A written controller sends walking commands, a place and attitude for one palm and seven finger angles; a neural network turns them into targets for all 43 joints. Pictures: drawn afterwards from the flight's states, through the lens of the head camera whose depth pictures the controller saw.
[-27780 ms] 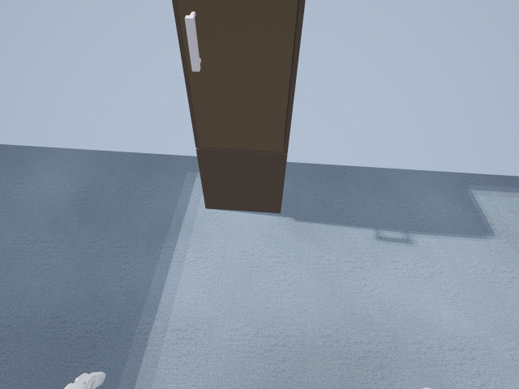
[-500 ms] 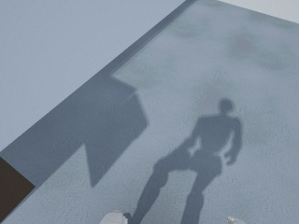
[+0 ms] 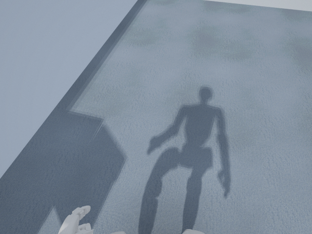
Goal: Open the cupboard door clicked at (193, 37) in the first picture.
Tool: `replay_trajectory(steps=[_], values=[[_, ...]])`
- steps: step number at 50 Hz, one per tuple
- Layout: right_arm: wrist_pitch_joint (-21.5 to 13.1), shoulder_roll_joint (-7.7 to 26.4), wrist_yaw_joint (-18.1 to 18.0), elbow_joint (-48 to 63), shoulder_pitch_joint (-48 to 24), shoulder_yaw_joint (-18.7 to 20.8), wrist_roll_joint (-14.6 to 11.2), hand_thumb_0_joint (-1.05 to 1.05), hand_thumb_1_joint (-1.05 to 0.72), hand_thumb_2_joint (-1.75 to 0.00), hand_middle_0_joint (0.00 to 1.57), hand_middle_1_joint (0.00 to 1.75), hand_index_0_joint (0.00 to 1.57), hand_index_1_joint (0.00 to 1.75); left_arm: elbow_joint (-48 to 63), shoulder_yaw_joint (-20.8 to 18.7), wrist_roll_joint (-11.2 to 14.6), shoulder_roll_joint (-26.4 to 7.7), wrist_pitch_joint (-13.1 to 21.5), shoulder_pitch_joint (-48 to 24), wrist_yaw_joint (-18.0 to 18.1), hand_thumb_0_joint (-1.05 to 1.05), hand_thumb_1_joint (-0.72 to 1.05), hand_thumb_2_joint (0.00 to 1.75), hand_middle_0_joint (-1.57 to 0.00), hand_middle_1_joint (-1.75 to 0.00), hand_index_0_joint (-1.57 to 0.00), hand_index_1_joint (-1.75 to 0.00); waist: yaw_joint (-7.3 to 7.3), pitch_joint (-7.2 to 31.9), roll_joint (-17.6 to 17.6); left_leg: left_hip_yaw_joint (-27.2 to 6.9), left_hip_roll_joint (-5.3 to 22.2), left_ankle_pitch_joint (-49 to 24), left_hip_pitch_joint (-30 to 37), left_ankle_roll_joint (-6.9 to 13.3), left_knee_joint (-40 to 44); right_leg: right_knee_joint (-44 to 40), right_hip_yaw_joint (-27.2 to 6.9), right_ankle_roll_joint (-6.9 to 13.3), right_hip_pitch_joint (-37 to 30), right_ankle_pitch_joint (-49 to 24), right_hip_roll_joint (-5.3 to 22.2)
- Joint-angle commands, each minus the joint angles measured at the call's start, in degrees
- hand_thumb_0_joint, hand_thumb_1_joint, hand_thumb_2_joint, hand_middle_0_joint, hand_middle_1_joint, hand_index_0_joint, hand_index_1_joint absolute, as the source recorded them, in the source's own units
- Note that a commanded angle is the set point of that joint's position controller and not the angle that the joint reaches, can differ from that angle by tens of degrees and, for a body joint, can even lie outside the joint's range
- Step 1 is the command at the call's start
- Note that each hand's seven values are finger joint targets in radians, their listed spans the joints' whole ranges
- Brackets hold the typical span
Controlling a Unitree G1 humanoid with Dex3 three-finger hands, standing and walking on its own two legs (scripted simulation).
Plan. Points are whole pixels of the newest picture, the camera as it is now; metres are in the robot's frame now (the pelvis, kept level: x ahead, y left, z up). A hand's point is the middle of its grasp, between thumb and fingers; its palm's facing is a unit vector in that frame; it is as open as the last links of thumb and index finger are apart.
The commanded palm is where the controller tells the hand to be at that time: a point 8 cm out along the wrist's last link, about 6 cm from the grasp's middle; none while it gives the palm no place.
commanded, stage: walk to a spot facing it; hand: left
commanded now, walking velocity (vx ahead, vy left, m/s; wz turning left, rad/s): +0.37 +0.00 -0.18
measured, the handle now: out of the picture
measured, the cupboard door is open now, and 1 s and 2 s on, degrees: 51 51 51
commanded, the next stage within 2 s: turn to face it in 0.60 s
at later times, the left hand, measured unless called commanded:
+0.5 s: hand (105, 170) +0.32 +0.18 -0.15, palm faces -0.08 -0.98 -0.17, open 7.4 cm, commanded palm none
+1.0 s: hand (127, 133) +0.49 +0.13 -0.18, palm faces +0.01 -0.99 -0.17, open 7.4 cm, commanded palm none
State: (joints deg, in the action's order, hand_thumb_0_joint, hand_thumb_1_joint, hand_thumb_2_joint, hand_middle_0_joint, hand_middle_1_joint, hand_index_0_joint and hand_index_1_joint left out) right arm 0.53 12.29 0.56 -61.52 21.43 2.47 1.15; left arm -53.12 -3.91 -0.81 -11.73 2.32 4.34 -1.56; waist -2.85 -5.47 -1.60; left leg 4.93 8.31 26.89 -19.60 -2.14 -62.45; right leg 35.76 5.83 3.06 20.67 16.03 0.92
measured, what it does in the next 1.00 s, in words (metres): walks ahead: left foot, then right foot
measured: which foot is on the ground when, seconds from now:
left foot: up 0.00-0.24, down 0.26-0.60, up 0.62-0.90, down 0.92-1.00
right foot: down 0.00-0.26, up 0.28-0.58, down 0.60-0.92, up 0.94-1.00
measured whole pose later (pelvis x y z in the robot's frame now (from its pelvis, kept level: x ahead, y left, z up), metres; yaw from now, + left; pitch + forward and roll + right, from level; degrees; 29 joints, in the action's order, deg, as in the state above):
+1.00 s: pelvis +0.46 -0.05 +0.00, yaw -3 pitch +0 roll -1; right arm -1.4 8.7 -0.4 -57.8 11.4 1.7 1.6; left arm -61.3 -3.1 -0.2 -10.3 -0.3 13.9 0.7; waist -0.5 -2.3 2.0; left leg 5.4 2.3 14.4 -22.7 2.1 -36.7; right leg 53.0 5.6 -2.0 16.3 32.8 2.4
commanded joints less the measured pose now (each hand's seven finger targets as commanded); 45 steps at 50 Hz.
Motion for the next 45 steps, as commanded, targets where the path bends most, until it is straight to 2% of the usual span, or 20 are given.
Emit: replay_trajectory(steps=[1,3,8,10,11,13,14,17,21,24,27,28,29,30,31,34,37,43,44,45], values=[[-2.7,2.8,-0.4,6.2,-3.5,0.9,0.4,0.00,-0.90,-0.90,0.20,0.30,0.20,0.30,-1.2,-1.6,-0.4,-7.7,0.7,8.1,1.9,0.00,0.90,0.90,-0.20,-0.30,-0.20,-0.30,2.50,6.4,11.1,-2.7,2.0,-3.8,-11.6,-0.7,2.6,-21.5,-15.7,8.2,-12.4,-10.6,15.0],[-2.3,1.0,0.1,5.7,-2.4,0.6,0.5,0.00,-0.90,-0.90,0.20,0.30,0.20,0.30,-1.8,-1.5,-0.4,-7.8,1.3,8.0,1.5,0.00,0.90,0.90,-0.20,-0.30,-0.20,-0.30,1.25,6.0,8.7,-0.6,0.6,-7.5,-8.0,-1.2,10.7,-21.9,-12.0,7.6,-9.8,-12.1,13.1],[-3.4,0.6,0.9,7.0,-7.5,0.8,0.5,0.00,-0.90,-0.90,0.20,0.30,0.20,0.30,-4.6,-1.9,-0.2,-8.5,1.8,10.9,0.8,0.00,0.90,0.90,-0.20,-0.30,-0.20,-0.30,2.28,2.4,6.5,2.5,-3.0,-16.0,-1.9,-1.0,27.1,-21.3,-11.7,6.1,-9.0,-5.5,11.2],[-4.1,2.7,0.6,5.9,-4.1,1.2,0.6,0.00,-0.90,-0.90,0.20,0.30,0.20,0.30,-4.9,-1.8,0.1,-8.2,1.6,10.5,0.8,0.00,0.90,0.90,-0.20,-0.30,-0.20,-0.30,0.21,3.7,4.3,3.7,-4.5,-18.6,7.2,-0.4,33.4,-16.1,-10.3,4.6,-6.7,-5.5,9.3],[-4.6,5.0,0.1,4.3,0.8,2.0,0.7,0.00,-0.90,-0.90,0.20,0.30,0.20,0.30,-4.8,-1.5,0.0,-6.7,1.6,10.6,0.7,0.00,0.90,0.90,-0.20,-0.30,-0.20,-0.30,-1.79,6.0,-0.5,0.4,-2.7,-16.4,16.1,1.1,35.8,-6.5,-8.8,3.1,-2.4,-8.6,6.6],[-4.7,14.4,-1.1,1.4,14.5,3.9,1.9,0.00,-0.90,-0.90,0.20,0.30,0.20,0.30,-2.0,-0.1,0.2,-2.3,1.8,10.6,0.4,0.00,0.90,0.90,-0.20,-0.30,-0.20,-0.30,-6.35,13.6,-19.1,-31.0,20.1,-8.5,30.8,12.1,47.3,27.1,-1.7,-1.0,15.1,16.6,-3.5],[-4.1,13.4,-1.4,2.2,12.8,3.6,1.8,0.00,-0.90,-0.90,0.20,0.30,0.20,0.30,-0.8,-0.4,-0.2,-3.8,1.9,6.7,0.5,0.00,0.90,0.90,-0.20,-0.30,-0.20,-0.30,-5.94,10.3,-10.2,-33.5,21.7,-8.7,28.5,14.8,48.1,35.5,-6.8,-0.4,19.7,15.3,0.0],[-5.1,6.4,-1.6,4.0,3.5,1.8,1.5,0.00,-0.90,-0.90,0.20,0.30,0.20,0.30,-1.4,-0.7,-0.7,-3.0,1.3,3.3,-0.3,0.00,0.90,0.90,-0.20,-0.30,-0.20,-0.30,-1.38,0.7,-6.8,-18.9,16.0,-13.3,13.2,10.5,50.8,36.3,-8.1,-1.8,20.6,4.2,5.6],[-5.5,6.6,-1.5,3.5,0.6,1.7,1.2,0.00,-0.90,-0.90,0.20,0.30,0.20,0.30,-1.9,0.3,-0.5,-0.2,-0.3,5.3,-1.3,0.00,0.90,0.90,-0.20,-0.30,-0.20,-0.30,1.46,3.3,-8.1,-2.0,9.7,-19.7,10.9,7.3,50.9,14.6,-2.7,-2.9,9.4,1.0,5.4],[-4.6,7.2,-0.9,3.1,0.3,2.0,1.1,0.00,-0.90,-0.90,0.20,0.30,0.20,0.30,-2.2,0.1,-0.6,-0.3,-0.5,4.7,-1.5,0.00,0.90,0.90,-0.20,-0.30,-0.20,-0.30,1.66,2.8,-6.5,0.7,9.3,-12.8,8.1,7.4,50.6,4.8,1.1,-3.0,2.5,-2.6,3.4],[-3.6,7.6,-0.6,3.0,-1.4,2.0,1.1,0.00,-0.90,-0.90,0.20,0.30,0.20,0.30,-3.9,-0.9,-0.8,-2.7,-0.4,9.6,-1.2,0.00,0.90,0.90,-0.20,-0.30,-0.20,-0.30,4.76,3.8,-1.7,2.8,7.8,-5.5,4.2,5.2,44.3,-1.7,2.6,-2.3,-9.1,-5.3,1.3],[-3.4,6.7,-0.5,3.1,-2.5,1.7,0.8,0.00,-0.90,-0.90,0.20,0.30,0.20,0.30,-5.4,-1.6,-1.0,-4.8,-0.1,15.1,-0.9,0.00,0.90,0.90,-0.20,-0.30,-0.20,-0.30,7.79,4.7,2.2,5.8,4.4,-7.4,0.9,3.6,35.1,-4.7,0.4,-1.2,-16.4,-1.9,1.3],[-3.4,3.9,-0.1,4.2,-3.4,1.0,0.0,0.00,-0.90,-0.90,0.20,0.30,0.20,0.30,-7.3,-2.7,-1.4,-9.9,0.6,21.9,-0.1,0.00,0.90,0.90,-0.20,-0.30,-0.20,-0.30,10.98,6.7,14.9,10.7,-1.7,-3.9,-10.0,1.3,17.8,-12.5,-16.4,3.6,-25.4,8.6,11.4],[-3.4,2.2,0.2,6.5,-4.3,0.6,-0.5,0.00,-0.90,-0.90,0.20,0.30,0.20,0.30,-8.1,-3.9,-0.6,-15.4,0.7,26.4,0.8,0.00,0.90,0.90,-0.20,-0.30,-0.20,-0.30,12.13,9.9,25.6,6.6,-5.7,10.5,-18.5,0.7,0.9,-25.0,-37.8,9.8,-29.5,16.0,23.5],[-3.1,3.8,0.2,7.0,-7.4,1.3,-0.2,0.00,-0.90,-0.90,0.20,0.30,0.20,0.30,-7.6,-3.6,0.0,-13.9,0.4,24.2,1.5,0.00,0.90,0.90,-0.20,-0.30,-0.20,-0.30,10.94,5.7,16.0,-0.3,-2.8,6.7,-21.2,1.3,-6.1,-27.1,-38.3,11.3,-25.9,17.1,23.6],[-3.4,2.8,-0.5,5.3,-7.2,1.0,0.0,0.00,-0.90,-0.90,0.20,0.30,0.20,0.30,-5.4,-1.6,-0.3,-6.8,0.9,14.1,2.4,0.00,0.90,0.90,-0.20,-0.30,-0.20,-0.30,4.98,5.9,13.2,-4.2,1.8,-1.7,-16.5,0.3,-1.7,-22.2,-21.0,8.6,-16.3,-6.1,19.2],[-2.2,-1.5,-0.2,2.9,-3.3,0.1,0.0,0.00,-0.90,-0.90,0.20,0.30,0.20,0.30,-5.6,-0.6,-0.6,-4.8,1.8,11.8,2.2,0.00,0.90,0.90,-0.20,-0.30,-0.20,-0.30,1.86,5.9,9.0,-1.0,-0.6,-5.3,-6.6,-0.3,11.0,-20.6,-8.1,6.3,-10.2,-23.8,15.8],[-2.5,-0.6,0.0,2.1,-2.0,-0.4,-0.1,0.00,-0.90,-0.90,0.20,0.30,0.20,0.30,-6.6,-0.5,0.3,-5.6,1.4,11.0,2.4,0.00,0.90,0.90,-0.20,-0.30,-0.20,-0.30,0.72,6.2,6.0,2.4,-4.8,-22.4,3.9,0.2,32.4,-11.6,1.3,1.1,-12.5,-26.4,12.5],[-2.7,2.1,-0.1,1.6,0.9,0.2,0.1,0.00,-0.90,-0.90,0.20,0.30,0.20,0.30,-6.2,-0.4,0.4,-5.1,0.9,11.3,2.5,0.00,0.90,0.90,-0.20,-0.30,-0.20,-0.30,-0.33,8.7,1.3,-0.1,-3.6,-31.6,10.5,1.1,34.6,-4.7,2.7,-0.9,-10.0,-22.3,11.3],[-2.9,6.8,-0.6,1.6,3.8,1.2,0.6,0.00,-0.90,-0.90,0.20,0.30,0.20,0.30,-5.3,-0.2,0.6,-3.6,0.4,13.0,2.6,0.00,0.90,0.90,-0.20,-0.30,-0.20,-0.30,-0.88,11.7,-9.9,-11.7,4.8,-45.2,16.7,5.9,35.6,5.5,4.8,-4.2,-3.1,-8.5,6.5]])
